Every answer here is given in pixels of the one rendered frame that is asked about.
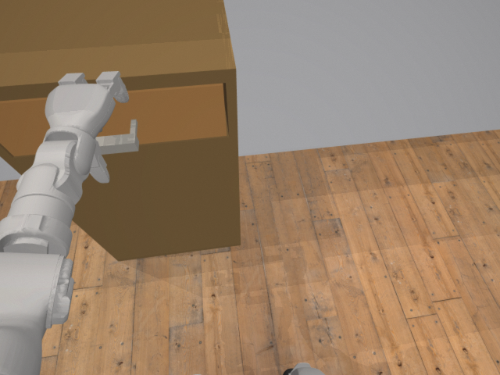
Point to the handle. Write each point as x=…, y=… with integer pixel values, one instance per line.
x=120, y=143

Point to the robot right shin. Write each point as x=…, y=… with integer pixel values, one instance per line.
x=301, y=364

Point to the left robot forearm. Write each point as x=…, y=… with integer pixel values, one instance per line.
x=41, y=212

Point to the left robot hand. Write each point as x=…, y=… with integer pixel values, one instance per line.
x=87, y=107

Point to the left robot upper arm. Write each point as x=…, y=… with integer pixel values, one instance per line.
x=35, y=292

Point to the drawer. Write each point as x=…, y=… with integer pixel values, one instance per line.
x=162, y=114

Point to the cabinet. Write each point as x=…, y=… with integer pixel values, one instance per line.
x=168, y=197

